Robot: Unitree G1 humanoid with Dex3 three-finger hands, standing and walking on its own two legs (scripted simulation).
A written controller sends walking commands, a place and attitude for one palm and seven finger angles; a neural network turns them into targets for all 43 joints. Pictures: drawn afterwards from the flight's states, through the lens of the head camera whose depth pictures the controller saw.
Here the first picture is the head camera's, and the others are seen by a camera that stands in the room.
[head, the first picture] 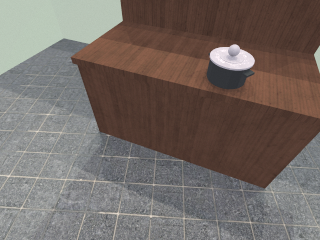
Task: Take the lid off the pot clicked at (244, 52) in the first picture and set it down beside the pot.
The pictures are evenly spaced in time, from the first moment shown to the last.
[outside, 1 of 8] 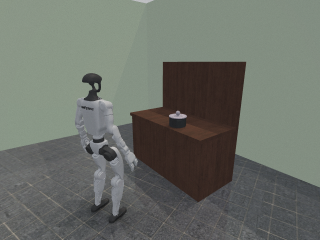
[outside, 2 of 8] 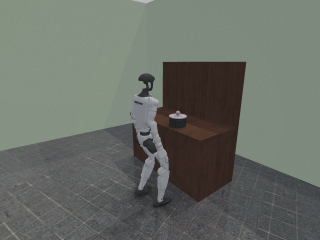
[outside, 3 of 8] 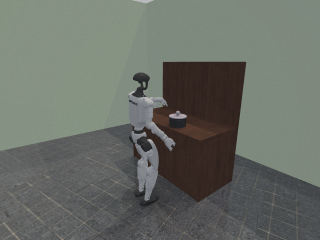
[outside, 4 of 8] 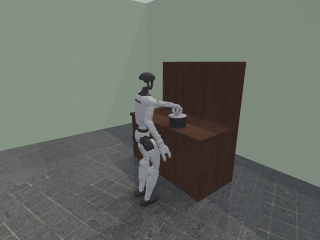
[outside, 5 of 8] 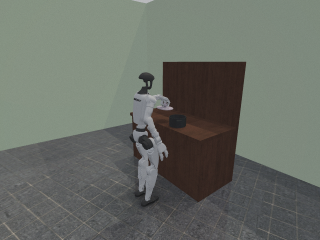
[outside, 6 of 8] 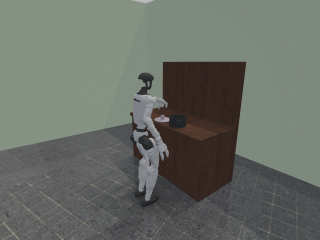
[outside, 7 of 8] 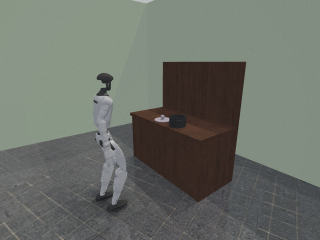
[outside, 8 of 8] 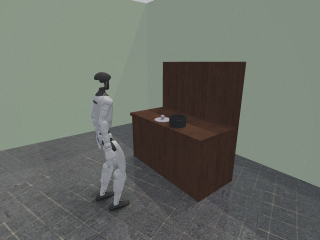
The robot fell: no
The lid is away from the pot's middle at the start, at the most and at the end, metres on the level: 0.00 0.26 0.25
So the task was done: yes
